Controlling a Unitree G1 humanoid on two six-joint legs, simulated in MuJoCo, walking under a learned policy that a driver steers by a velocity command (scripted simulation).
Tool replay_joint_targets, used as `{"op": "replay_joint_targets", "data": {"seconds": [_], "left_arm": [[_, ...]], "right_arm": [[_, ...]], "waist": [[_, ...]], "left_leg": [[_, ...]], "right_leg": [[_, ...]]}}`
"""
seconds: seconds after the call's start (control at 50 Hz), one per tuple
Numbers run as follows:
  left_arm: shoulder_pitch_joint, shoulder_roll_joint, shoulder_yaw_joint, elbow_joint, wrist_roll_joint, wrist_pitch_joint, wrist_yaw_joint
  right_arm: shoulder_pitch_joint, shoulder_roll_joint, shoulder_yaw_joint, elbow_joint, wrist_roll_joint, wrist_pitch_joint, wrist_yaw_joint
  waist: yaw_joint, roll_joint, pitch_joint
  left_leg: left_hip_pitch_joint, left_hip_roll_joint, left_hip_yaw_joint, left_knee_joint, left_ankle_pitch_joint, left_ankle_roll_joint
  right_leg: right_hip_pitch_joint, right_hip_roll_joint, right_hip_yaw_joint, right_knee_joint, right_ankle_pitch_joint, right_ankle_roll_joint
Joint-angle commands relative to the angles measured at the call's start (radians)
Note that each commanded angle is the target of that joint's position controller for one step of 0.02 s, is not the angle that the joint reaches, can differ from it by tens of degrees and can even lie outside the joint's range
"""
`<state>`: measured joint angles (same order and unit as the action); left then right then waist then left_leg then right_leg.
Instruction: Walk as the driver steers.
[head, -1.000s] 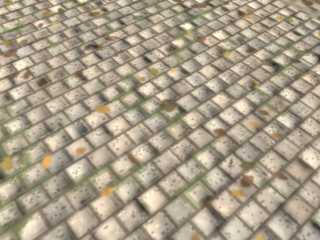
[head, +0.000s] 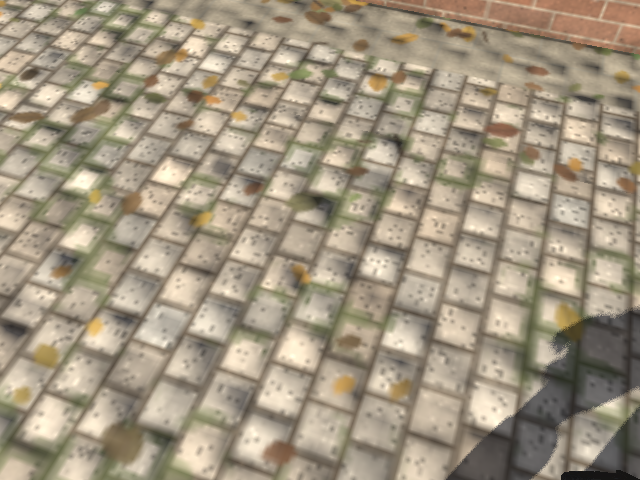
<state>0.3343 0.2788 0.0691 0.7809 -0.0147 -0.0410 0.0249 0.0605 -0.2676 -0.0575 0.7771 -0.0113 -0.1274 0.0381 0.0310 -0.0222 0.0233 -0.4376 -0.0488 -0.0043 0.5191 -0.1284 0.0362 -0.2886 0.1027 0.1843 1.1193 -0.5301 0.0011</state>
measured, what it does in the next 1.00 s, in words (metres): steps on the spot, turning left: right foot, then left foot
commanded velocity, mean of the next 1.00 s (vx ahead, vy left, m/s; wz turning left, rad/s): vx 0.07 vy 0.00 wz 0.44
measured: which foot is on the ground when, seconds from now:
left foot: down 0.00-0.36, up 0.38-0.74, down 0.76-1.00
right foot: up 0.00-0.34, down 0.36-0.76, up 0.78-1.00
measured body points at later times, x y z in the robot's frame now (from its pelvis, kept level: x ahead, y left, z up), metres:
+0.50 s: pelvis +0.09 -0.02 +0.02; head +0.12 -0.03 +0.46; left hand +0.19 +0.28 -0.07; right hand +0.28 -0.28 -0.10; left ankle +0.05 +0.11 -0.65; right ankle +0.13 -0.13 -0.73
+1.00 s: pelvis +0.07 +0.04 +0.02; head +0.10 +0.08 +0.46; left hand +0.06 +0.36 -0.10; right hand +0.35 -0.13 -0.06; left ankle +0.05 +0.12 -0.73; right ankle +0.16 -0.10 -0.65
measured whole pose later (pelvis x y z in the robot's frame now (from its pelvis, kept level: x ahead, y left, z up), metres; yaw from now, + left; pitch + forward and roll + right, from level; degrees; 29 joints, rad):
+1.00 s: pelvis +0.07 +0.04 +0.02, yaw +32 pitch +3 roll -2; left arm 0.13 0.32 0.09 0.71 0.01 0.01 0.05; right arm 0.18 -0.30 -0.06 0.64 0.01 0.03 -0.02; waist 0.00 -0.03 0.04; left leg -0.30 -0.05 -0.10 0.45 -0.20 0.06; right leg -0.55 0.00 0.05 1.04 -0.36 0.08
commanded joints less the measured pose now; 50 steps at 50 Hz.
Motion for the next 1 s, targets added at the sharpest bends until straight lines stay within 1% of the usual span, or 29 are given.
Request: {"op": "replay_joint_targets", "data": {"seconds": [0.02,0.04,0.08,0.12,0.16,0.24,0.28,0.32,0.34,0.36,0.38,0.4,0.42,0.44,0.46,0.5,0.6,0.66,0.7,0.74,0.76,0.78,0.8,0.82,0.84,0.86,0.88,0.92,1.0], "left_arm": [[-0.037,0.132,0.024,-0.093,0.031,-0.01,0.005],[-0.06,0.116,0.025,-0.108,0.039,-0.008,0.007],[-0.05,0.047,0.007,-0.118,0.03,-0.002,0.01],[-0.061,0.042,0.003,-0.123,0.02,0.006,0.021],[-0.081,0.062,0.008,-0.122,0.014,0.019,0.028],[-0.178,0.071,0.012,-0.147,0.012,0.042,0.027],[-0.206,0.07,0.013,-0.159,0.009,0.032,0.021],[-0.165,0.072,0.018,-0.147,0.006,0.012,0.012],[-0.142,0.098,0.027,-0.141,0.009,0.004,0.011],[-0.109,0.157,0.04,-0.148,0.03,0.004,0.018],[-0.143,0.22,0.053,-0.154,0.06,0.016,0.016],[-0.148,0.174,0.046,-0.161,0.065,0.013,0.012],[-0.187,0.12,0.029,-0.174,0.055,0.009,0.012],[-0.231,0.099,0.024,-0.179,0.041,0.008,0.011],[-0.252,0.096,0.022,-0.179,0.029,0.008,0.011],[-0.238,0.111,0.024,-0.166,0.031,0.014,0.014],[-0.196,0.16,0.044,-0.147,0.029,0.034,0.025],[-0.19,0.189,0.055,-0.138,0.016,0.036,0.014],[-0.195,0.197,0.059,-0.131,0.0,0.033,0.008],[-0.183,0.176,0.055,-0.113,-0.016,0.03,0.006],[-0.126,0.136,0.045,-0.095,0.005,0.028,0.0],[-0.136,0.064,0.016,-0.145,0.064,0.027,-0.006],[-0.231,0.114,0.029,-0.171,0.043,0.022,0.003],[-0.258,0.145,0.039,-0.172,0.015,0.028,0.01],[-0.245,0.152,0.045,-0.159,0.013,0.034,0.018],[-0.233,0.152,0.049,-0.142,0.022,0.04,0.028],[-0.212,0.154,0.052,-0.139,0.028,0.043,0.031],[-0.185,0.136,0.049,-0.133,0.024,0.04,0.025],[-0.222,0.108,0.036,-0.144,0.02,0.034,0.021]], "right_arm": [[0.085,-0.081,-0.01,-0.028,0.014,0.019,0.003],[0.081,-0.074,-0.003,-0.021,0.011,0.022,0.0],[0.085,-0.11,-0.012,-0.005,0.005,0.031,-0.006],[0.097,-0.184,-0.037,-0.004,0.006,0.048,-0.019],[0.096,-0.212,-0.05,-0.013,0.021,0.068,-0.03],[0.101,-0.196,-0.053,-0.021,0.037,0.106,-0.047],[0.105,-0.187,-0.053,-0.025,0.037,0.121,-0.055],[0.082,-0.178,-0.05,-0.039,0.041,0.134,-0.064],[0.096,-0.155,-0.044,-0.045,0.042,0.139,-0.068],[0.125,-0.104,-0.028,-0.056,0.03,0.14,-0.069],[0.161,-0.077,-0.022,-0.085,0.031,0.133,-0.067],[0.176,-0.161,-0.043,-0.075,0.02,0.125,-0.064],[0.194,-0.206,-0.063,-0.057,0.029,0.131,-0.061],[0.213,-0.201,-0.069,-0.036,0.031,0.147,-0.065],[0.212,-0.19,-0.069,-0.036,0.028,0.161,-0.069],[0.177,-0.142,-0.056,-0.064,0.033,0.174,-0.061],[0.078,-0.099,-0.031,-0.149,0.032,0.172,-0.035],[0.075,-0.122,-0.038,-0.173,0.032,0.177,-0.021],[0.09,-0.129,-0.045,-0.181,0.032,0.184,-0.012],[0.162,-0.137,-0.057,-0.16,0.029,0.185,-0.012],[0.2,-0.199,-0.077,-0.158,0.029,0.183,-0.025],[0.207,-0.323,-0.098,-0.188,0.017,0.179,-0.044],[0.237,-0.298,-0.088,-0.199,-0.018,0.156,-0.031],[0.202,-0.272,-0.079,-0.194,-0.021,0.137,-0.026],[0.144,-0.242,-0.073,-0.193,-0.001,0.129,-0.031],[0.104,-0.208,-0.061,-0.2,0.017,0.132,-0.038],[0.078,-0.2,-0.054,-0.205,0.025,0.137,-0.045],[0.08,-0.193,-0.05,-0.21,0.016,0.143,-0.054],[0.108,-0.208,-0.055,-0.206,0.021,0.147,-0.069]], "waist": [[-0.052,0.049,-0.129],[-0.033,0.059,-0.117],[-0.006,0.122,-0.129],[-0.006,0.147,-0.166],[-0.01,0.146,-0.192],[-0.035,0.155,-0.134],[-0.039,0.172,-0.101],[-0.003,0.173,-0.096],[0.001,0.153,-0.106],[-0.011,0.028,-0.157],[-0.06,-0.229,-0.124],[-0.045,-0.216,-0.132],[-0.057,-0.14,-0.117],[-0.074,-0.095,-0.097],[-0.073,-0.094,-0.085],[-0.057,-0.106,-0.065],[-0.007,-0.146,-0.112],[-0.002,-0.162,-0.119],[-0.017,-0.165,-0.11],[-0.054,-0.13,-0.116],[-0.049,0.015,-0.135],[-0.02,0.351,-0.134],[-0.111,0.261,-0.205],[-0.095,0.184,-0.157],[-0.063,0.149,-0.116],[-0.047,0.128,-0.105],[-0.028,0.139,-0.102],[-0.016,0.15,-0.127],[-0.039,0.153,-0.123]], "left_leg": [[0.41,0.321,-0.368,-0.133,0.613,0.237],[0.345,0.28,-0.32,-0.146,0.672,0.217],[0.288,0.23,-0.265,-0.156,0.756,0.202],[0.271,0.236,-0.266,-0.163,0.761,0.219],[0.244,0.236,-0.28,-0.179,0.626,0.211],[0.166,0.208,-0.343,-0.214,0.175,0.177],[0.163,0.197,-0.39,-0.202,0.072,0.167],[0.16,0.168,-0.415,-0.147,0.078,0.134],[0.127,0.135,-0.405,-0.098,0.029,0.095],[0.03,0.078,-0.333,0.065,-0.173,0.042],[-0.151,-0.071,-0.135,0.247,-0.466,-0.01],[-0.178,-0.01,-0.114,0.482,-0.524,-0.054],[-0.179,0.012,-0.123,0.583,-0.468,-0.074],[-0.183,0.025,-0.113,0.631,-0.411,-0.097],[-0.199,0.033,-0.103,0.665,-0.358,-0.116],[-0.19,0.043,-0.062,0.646,-0.292,-0.141],[-0.092,0.081,0.0,0.388,-0.247,-0.138],[0.001,0.071,0.046,0.264,-0.241,-0.107],[0.055,0.063,0.064,0.147,-0.199,-0.072],[0.22,0.024,0.079,-0.064,-0.03,-0.015],[0.384,0.102,-0.057,-0.121,0.217,0.032],[0.523,0.391,-0.441,-0.104,0.638,0.194],[0.455,0.459,-0.518,-0.14,0.608,0.345],[0.409,0.397,-0.435,-0.158,0.491,0.311],[0.376,0.332,-0.367,-0.16,0.391,0.247],[0.356,0.296,-0.335,-0.159,0.338,0.206],[0.31,0.271,-0.31,-0.164,0.345,0.194],[0.295,0.246,-0.3,-0.169,0.334,0.195],[0.325,0.231,-0.345,-0.165,0.221,0.192]], "right_leg": [[-0.345,-0.113,-0.054,0.144,0.037,0.039],[-0.293,-0.139,-0.065,0.053,0.065,0.038],[-0.2,-0.131,-0.102,-0.134,0.079,0.051],[-0.144,-0.103,-0.123,-0.246,0.104,0.066],[-0.095,-0.087,-0.12,-0.311,0.189,0.067],[-0.068,-0.069,-0.101,-0.404,0.24,0.059],[-0.052,-0.06,-0.097,-0.494,0.242,0.05],[0.042,-0.059,-0.11,-0.688,0.345,0.03],[0.127,-0.108,-0.094,-0.766,0.413,0.008],[0.25,-0.296,0.044,-0.773,0.503,-0.062],[0.253,-0.477,0.262,-0.812,0.695,-0.21],[0.213,-0.541,0.31,-0.815,0.765,-0.293],[0.194,-0.487,0.217,-0.799,0.768,-0.271],[0.179,-0.417,0.115,-0.782,0.746,-0.223],[0.172,-0.387,0.06,-0.777,0.74,-0.201],[0.141,-0.353,-0.029,-0.788,0.777,-0.204],[0.191,-0.38,-0.106,-0.783,0.755,-0.226],[0.181,-0.407,-0.126,-0.765,0.739,-0.22],[0.178,-0.418,-0.135,-0.728,0.704,-0.195],[0.108,-0.378,-0.197,-0.615,0.603,-0.115],[-0.034,-0.315,-0.283,-0.449,0.428,-0.027],[-0.348,-0.172,-0.337,-0.122,-0.14,0.08],[-0.401,-0.12,-0.164,0.05,-0.19,0.083],[-0.414,-0.137,-0.128,0.102,-0.111,0.069],[-0.42,-0.15,-0.117,0.08,-0.017,0.059],[-0.414,-0.158,-0.109,0.053,0.045,0.061],[-0.371,-0.148,-0.112,0.049,0.094,0.067],[-0.327,-0.122,-0.118,0.037,0.157,0.075],[-0.316,-0.103,-0.101,-0.165,0.197,0.087]]}}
